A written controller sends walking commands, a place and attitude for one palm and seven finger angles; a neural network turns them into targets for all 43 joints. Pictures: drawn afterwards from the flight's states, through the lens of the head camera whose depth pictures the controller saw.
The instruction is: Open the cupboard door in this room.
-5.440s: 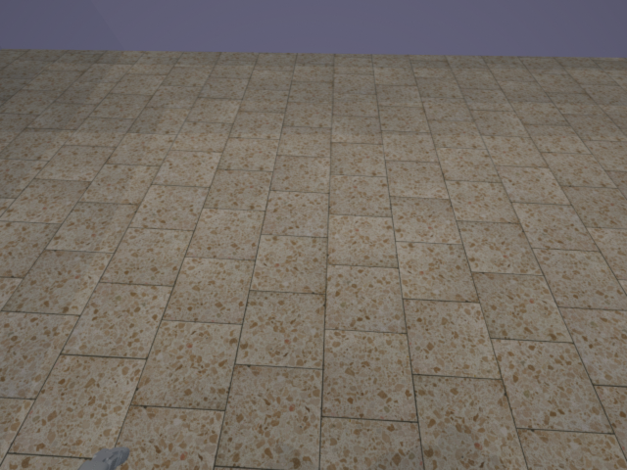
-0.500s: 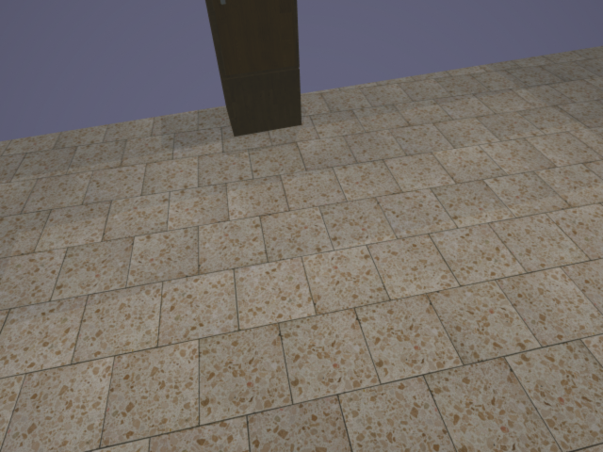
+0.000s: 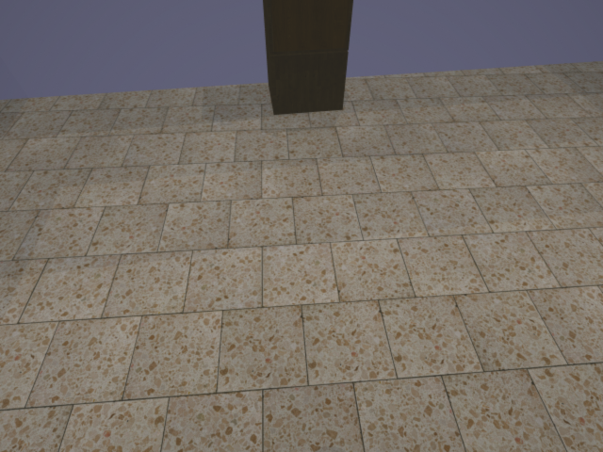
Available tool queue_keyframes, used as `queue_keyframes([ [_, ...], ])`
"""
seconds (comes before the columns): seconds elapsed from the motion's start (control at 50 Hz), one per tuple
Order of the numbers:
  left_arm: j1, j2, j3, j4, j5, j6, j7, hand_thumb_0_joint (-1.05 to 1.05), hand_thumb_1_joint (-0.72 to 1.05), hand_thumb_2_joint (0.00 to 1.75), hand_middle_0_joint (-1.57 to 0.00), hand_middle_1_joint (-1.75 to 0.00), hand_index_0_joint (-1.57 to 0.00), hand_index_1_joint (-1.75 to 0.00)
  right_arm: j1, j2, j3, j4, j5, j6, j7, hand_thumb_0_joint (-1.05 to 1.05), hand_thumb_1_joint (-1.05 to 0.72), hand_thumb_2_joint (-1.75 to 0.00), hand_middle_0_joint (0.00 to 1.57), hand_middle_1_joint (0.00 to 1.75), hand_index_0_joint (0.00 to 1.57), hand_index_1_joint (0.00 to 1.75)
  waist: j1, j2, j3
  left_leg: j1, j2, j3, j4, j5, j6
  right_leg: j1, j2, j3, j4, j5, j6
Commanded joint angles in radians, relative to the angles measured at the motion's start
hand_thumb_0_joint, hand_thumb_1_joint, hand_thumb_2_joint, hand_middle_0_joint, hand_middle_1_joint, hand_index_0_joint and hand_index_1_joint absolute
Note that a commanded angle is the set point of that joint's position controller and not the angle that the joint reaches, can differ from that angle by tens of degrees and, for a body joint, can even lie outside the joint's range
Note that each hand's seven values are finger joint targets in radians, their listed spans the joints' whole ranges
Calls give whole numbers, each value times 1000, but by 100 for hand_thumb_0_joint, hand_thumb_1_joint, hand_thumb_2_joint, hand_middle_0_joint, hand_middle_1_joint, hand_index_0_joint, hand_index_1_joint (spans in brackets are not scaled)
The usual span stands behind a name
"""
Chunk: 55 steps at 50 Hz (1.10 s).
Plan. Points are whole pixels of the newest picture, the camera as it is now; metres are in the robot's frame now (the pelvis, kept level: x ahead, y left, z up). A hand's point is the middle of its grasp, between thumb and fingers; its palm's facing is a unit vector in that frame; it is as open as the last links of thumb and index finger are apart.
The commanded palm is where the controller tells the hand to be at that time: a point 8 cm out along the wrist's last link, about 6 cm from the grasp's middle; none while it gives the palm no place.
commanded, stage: stand and wait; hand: left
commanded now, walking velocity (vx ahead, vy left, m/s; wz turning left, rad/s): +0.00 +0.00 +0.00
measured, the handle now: out of the picture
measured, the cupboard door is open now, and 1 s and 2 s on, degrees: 0 0 0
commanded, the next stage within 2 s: turn or walk to find it in 0.18 s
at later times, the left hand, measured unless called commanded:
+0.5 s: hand out of the picture -0.01 +0.17 -0.18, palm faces +0.10 -0.98 -0.19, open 7.4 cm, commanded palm none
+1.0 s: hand out of the picture +0.01 +0.16 -0.15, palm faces +0.25 -0.93 -0.28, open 7.4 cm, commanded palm none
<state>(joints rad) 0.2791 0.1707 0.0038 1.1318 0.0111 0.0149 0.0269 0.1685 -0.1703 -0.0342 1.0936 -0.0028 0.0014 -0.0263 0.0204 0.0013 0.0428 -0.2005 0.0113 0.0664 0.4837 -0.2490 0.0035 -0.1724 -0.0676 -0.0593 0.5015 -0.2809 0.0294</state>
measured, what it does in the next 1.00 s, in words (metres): steps on the spot: right foot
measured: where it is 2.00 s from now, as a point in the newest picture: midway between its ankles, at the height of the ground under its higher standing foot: outside the picture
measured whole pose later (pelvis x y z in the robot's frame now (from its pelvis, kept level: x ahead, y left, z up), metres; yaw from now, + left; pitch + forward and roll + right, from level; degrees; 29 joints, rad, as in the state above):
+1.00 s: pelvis -0.03 -0.05 +0.00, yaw +14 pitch +0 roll +2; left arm 0.18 0.17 0.02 0.95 0.02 0.02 0.02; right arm 0.22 -0.24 -0.08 0.99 -0.02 0.06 0.00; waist -0.01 0.04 0.02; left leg -0.44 -0.05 -0.09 0.80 -0.39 -0.02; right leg -0.20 -0.02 -0.03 0.53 -0.33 -0.04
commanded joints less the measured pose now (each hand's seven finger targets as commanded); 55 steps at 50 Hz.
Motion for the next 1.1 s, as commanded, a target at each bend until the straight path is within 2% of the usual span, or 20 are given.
queue_keyframes([
  [0.0,23,103,8,-21,5,-26,5,0,90,90,-20,-30,-20,-30,62,-91,-7,-15,-5,0,1,0,-90,-90,20,30,20,30,-30,-110,50,38,88,-75,-106,80,-1,-104,-84,95,-172,82,-31],
  [0.2,59,98,11,-23,-2,-29,10,0,90,90,-20,-30,-20,-30,103,-80,8,16,-6,-10,2,0,-90,-90,20,30,20,30,-16,5,26,28,91,-79,-131,124,2,-48,-70,80,-175,87,-33],
  [0.3,46,124,37,-48,-2,-15,13,0,90,90,-20,-30,-20,-30,106,-80,-1,0,-10,6,5,0,-90,-90,20,30,20,30,-7,-16,50,-73,71,-71,-56,93,-4,-48,-106,74,-156,15,-47],
  [0.38,15,152,60,-86,3,-6,13,0,90,90,-20,-30,-20,-30,129,-72,-14,-21,-13,20,9,0,-90,-90,20,30,20,30,-14,-91,30,-109,47,-43,74,36,-11,-81,-185,106,-186,-68,-94],
  [0.46,-39,161,73,-129,10,-3,12,0,90,90,-20,-30,-20,-30,153,-71,-28,-41,-14,24,15,0,-90,-90,20,30,20,30,-31,-107,-1,-105,53,-48,147,12,-14,-109,-225,78,-131,-6,-119],
  [0.5,-67,153,76,-148,10,3,10,0,90,90,-20,-30,-20,-30,172,-88,-32,-50,-15,21,19,0,-90,-90,20,30,20,30,-43,-27,9,-107,84,-127,55,79,7,-140,-166,2,-33,-57,-77],
  [0.54,-70,103,71,-167,0,9,5,0,90,90,-20,-30,-20,-30,178,-166,-43,-67,-25,11,15,0,-90,-90,20,30,20,30,-46,238,31,-160,218,-426,-172,102,95,-170,0,-91,233,-141,1],
  [0.56,-86,96,68,-180,3,11,7,0,90,90,-20,-30,-20,-30,189,-182,-50,-68,-25,5,7,0,-90,-90,20,30,20,30,-57,281,19,-116,272,-541,-244,153,160,-225,30,-42,398,-258,3],
  [0.58,-92,98,68,-185,6,12,8,0,90,90,-20,-30,-20,-30,198,-187,-51,-71,-23,2,0,0,-90,-90,20,30,20,30,-57,262,-5,-77,282,-559,-240,188,191,-267,14,17,498,-287,-5],
  [0.68,-120,85,64,-208,1,5,-3,0,90,90,-20,-30,-20,-30,139,-197,-58,-112,-28,5,-6,0,-90,-90,20,30,20,30,-48,140,-94,27,208,-457,-166,267,180,-287,27,55,452,-219,10],
  [0.76,-130,82,61,-237,-7,5,0,0,90,90,-20,-30,-20,-30,149,-213,-69,-131,-29,14,0,0,-90,-90,20,30,20,30,-59,146,-126,64,195,-488,-150,339,177,-224,55,59,288,-211,15],
  [0.84,2,106,62,-199,-4,-5,5,0,90,90,-20,-30,-20,-30,86,-195,-69,-153,-21,20,11,0,-90,-90,20,30,20,30,0,117,-151,-74,96,-385,-92,179,85,57,65,23,-104,43,9],
  [0.86,22,149,69,-192,5,-11,10,0,90,90,-20,-30,-20,-30,81,-146,-64,-157,-14,21,16,0,-90,-90,20,30,20,30,9,16,-130,-207,37,-317,-12,41,34,163,-32,108,-179,49,-16],
  [0.88,5,230,81,-203,17,-19,15,0,90,90,-20,-30,-20,-30,76,-88,-49,-177,-10,21,18,0,-90,-90,20,30,20,30,8,-229,-77,-369,-64,-184,157,-131,-25,168,-247,376,-259,-53,-97],
  [0.9,-49,258,78,-235,15,-14,13,0,90,90,-20,-30,-20,-30,30,-128,-58,-195,-17,28,17,0,-90,-90,20,30,20,30,14,-236,-7,-340,-54,-160,318,-256,-31,-27,-364,450,-302,-45,-177],
  [0.92,-98,229,73,-249,15,-15,12,0,90,90,-20,-30,-20,-30,31,-139,-65,-186,-24,37,21,0,-90,-90,20,30,20,30,-11,-171,20,-304,-29,-179,413,-236,-26,-115,-328,388,-302,-48,-193],
  [0.94,-127,205,74,-248,14,-19,16,0,90,90,-20,-30,-20,-30,50,-133,-63,-176,-26,45,20,0,-90,-90,20,30,20,30,-32,-219,41,-306,-20,-173,458,-217,-23,-134,-287,374,-296,-12,-187],
  [0.98,-127,157,49,-229,9,-28,6,0,90,90,-20,-30,-20,-30,67,-119,-53,-128,-21,46,22,0,-90,-90,20,30,20,30,-49,-132,82,-274,-10,-136,513,-140,-30,-123,-194,227,-238,194,-162],
  [1.02,-64,147,41,-205,7,-36,2,0,90,90,-20,-30,-20,-30,72,-106,-43,-117,-15,42,21,0,-90,-90,20,30,20,30,-37,-131,40,-257,-11,-106,477,-121,-41,-35,-159,162,-188,401,-147],
  [1.08,24,154,39,-164,10,-41,5,0,90,90,-20,-30,-20,-30,22,-109,-33,-119,-8,38,16,0,-90,-90,20,30,20,30,-5,-166,-5,-232,-1,-75,374,-152,-53,77,-170,158,-147,626,-157],
])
